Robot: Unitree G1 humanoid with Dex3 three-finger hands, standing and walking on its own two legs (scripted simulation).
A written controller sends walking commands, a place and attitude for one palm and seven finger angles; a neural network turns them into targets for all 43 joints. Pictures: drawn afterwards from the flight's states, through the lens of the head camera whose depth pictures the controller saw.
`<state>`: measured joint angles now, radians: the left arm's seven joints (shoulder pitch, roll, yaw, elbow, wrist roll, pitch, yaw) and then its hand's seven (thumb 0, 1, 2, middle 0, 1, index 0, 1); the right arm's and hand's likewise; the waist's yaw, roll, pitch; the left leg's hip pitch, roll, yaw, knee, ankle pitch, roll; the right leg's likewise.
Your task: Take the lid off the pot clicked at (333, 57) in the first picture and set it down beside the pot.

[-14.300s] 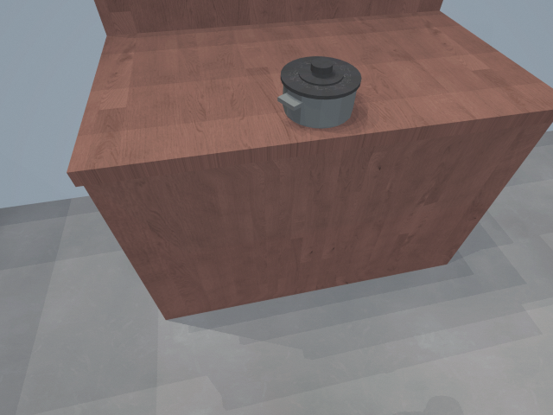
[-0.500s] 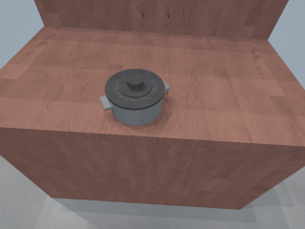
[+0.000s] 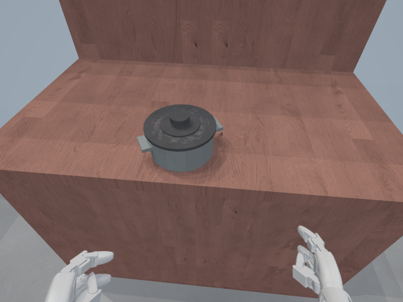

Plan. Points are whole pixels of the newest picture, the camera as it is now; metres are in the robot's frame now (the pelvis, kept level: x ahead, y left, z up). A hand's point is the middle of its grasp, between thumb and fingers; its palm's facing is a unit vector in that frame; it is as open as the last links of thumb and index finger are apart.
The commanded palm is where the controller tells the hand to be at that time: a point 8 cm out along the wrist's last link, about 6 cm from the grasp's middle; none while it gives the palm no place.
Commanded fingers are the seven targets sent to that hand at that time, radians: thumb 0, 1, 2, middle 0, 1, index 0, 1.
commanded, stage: lift the closed hand beside the body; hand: left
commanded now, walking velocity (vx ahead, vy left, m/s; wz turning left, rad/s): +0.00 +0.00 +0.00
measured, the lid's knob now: (179, 117) +0.50 +0.10 +0.13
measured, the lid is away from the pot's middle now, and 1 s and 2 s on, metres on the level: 0.00 0.00 0.00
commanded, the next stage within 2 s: raise the hand higher, near the body in 0.26 s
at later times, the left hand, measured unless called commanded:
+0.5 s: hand (73, 270) +0.15 +0.22 +0.08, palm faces +0.29 -0.85 -0.44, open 3.1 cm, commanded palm +0.09 +0.26 +0.11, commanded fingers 0.00 0.90 0.90 -1.30 -1.50 -1.30 -1.50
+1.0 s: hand (62, 233) +0.18 +0.23 +0.14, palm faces +0.35 -0.84 -0.42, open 3.1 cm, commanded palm +0.12 +0.26 +0.17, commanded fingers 0.00 0.90 0.90 -1.30 -1.50 -1.30 -1.50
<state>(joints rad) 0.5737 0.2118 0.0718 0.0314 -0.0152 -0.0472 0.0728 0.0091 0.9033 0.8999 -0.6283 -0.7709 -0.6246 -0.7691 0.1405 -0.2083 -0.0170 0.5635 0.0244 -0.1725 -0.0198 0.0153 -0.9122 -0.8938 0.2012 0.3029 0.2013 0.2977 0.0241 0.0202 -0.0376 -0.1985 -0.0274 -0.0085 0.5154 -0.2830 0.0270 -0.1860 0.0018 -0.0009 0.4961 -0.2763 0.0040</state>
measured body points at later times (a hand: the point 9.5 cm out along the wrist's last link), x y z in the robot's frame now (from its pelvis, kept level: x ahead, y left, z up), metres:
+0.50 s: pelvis +0.01 -0.02 +0.00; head +0.00 -0.04 +0.45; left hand +0.13 +0.26 +0.10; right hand +0.19 -0.23 -0.09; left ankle +0.00 +0.10 -0.74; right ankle +0.00 -0.12 -0.74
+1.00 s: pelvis +0.02 +0.00 +0.00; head +0.00 -0.02 +0.45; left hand +0.15 +0.27 +0.17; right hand +0.23 -0.20 -0.06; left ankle +0.00 +0.10 -0.74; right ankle +0.00 -0.12 -0.74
